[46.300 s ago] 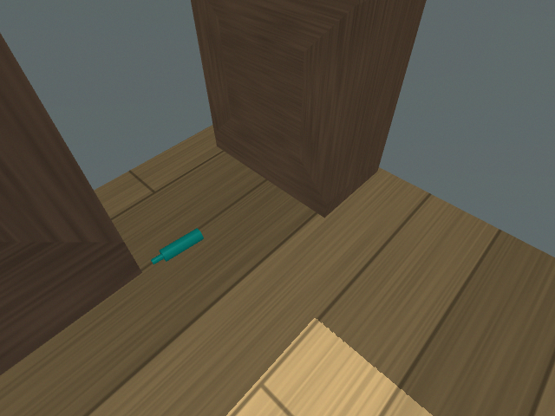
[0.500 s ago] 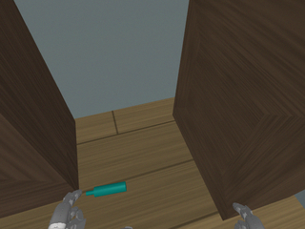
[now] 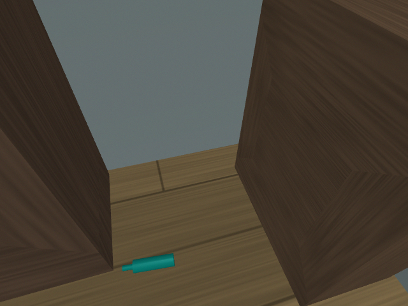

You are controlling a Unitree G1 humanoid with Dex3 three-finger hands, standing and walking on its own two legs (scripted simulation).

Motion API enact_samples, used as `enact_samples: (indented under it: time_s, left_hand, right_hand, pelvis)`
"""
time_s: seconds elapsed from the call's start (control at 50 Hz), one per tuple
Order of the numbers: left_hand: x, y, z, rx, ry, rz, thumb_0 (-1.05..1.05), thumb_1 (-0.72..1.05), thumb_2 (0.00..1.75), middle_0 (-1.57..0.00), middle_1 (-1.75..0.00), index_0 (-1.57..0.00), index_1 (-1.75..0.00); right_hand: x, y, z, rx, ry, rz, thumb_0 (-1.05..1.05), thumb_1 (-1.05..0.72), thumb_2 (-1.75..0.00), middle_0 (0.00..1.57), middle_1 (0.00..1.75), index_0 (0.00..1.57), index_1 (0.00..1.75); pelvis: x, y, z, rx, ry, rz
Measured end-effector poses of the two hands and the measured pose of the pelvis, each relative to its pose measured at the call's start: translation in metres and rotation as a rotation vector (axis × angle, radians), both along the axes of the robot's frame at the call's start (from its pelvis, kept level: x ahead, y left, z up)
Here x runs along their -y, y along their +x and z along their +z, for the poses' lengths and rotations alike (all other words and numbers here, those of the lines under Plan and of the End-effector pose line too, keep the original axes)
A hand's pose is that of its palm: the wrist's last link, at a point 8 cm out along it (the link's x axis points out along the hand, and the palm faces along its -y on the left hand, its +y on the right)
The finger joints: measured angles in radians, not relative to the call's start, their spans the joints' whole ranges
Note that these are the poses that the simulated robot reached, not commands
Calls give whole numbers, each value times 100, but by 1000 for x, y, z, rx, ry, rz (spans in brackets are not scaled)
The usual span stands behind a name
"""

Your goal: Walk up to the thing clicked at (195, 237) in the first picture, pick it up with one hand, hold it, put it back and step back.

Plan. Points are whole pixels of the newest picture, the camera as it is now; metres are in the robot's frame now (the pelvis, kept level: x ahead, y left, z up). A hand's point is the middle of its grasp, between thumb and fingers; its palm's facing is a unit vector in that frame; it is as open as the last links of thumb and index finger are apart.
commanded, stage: stand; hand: left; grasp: from above
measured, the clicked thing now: (148, 263) +0.45 +0.28 -0.74
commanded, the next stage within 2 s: step back in 1.90 s
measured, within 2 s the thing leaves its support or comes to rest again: neither
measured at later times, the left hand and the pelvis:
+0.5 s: hand out of the picture +0.04 +0.23 -0.16, palm faces +0.03 -0.94 -0.33, open 7.4 cm; pelvis -0.01 -0.01 +0.01, yaw +0 degrees
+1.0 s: hand out of the picture +0.06 +0.22 -0.15, palm faces +0.02 -0.94 -0.34, open 7.4 cm; pelvis +0.01 -0.02 +0.01, yaw +0 degrees
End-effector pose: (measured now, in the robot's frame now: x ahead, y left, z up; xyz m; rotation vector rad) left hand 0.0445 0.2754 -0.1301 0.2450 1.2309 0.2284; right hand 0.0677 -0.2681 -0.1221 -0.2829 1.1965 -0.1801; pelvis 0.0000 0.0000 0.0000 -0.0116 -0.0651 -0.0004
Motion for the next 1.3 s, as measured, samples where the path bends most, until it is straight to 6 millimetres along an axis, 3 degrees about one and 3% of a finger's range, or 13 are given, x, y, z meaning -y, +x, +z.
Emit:
enact_samples:
  time_s: [0.22,0.44,0.88,1.3]
  left_hand:
    - [-7,-16,7,-37,21,11,0,90,90,-20,-30,-20,-30]
    - [-3,-19,9,-57,26,4,0,91,90,-20,-30,-20,-30]
    - [5,6,14,-42,29,-14,0,90,90,-20,-30,-21,-30]
    - [13,37,20,3,32,-21,0,90,90,-20,-30,-21,-30]
  right_hand:
    - [4,-3,2,-7,8,-9,1,-91,-90,20,30,20,30]
    - [19,-14,4,-44,-3,-22,1,-91,-90,20,30,20,30]
    - [33,-14,3,-81,-2,-21,1,-91,-90,20,30,20,30]
    - [45,23,7,-29,-13,4,1,-91,-90,20,30,20,30]
  pelvis:
    - [1,-6,6,18,3,5]
    - [9,-8,8,16,2,8]
    - [20,1,9,-6,5,9]
    - [28,16,10,-18,10,8]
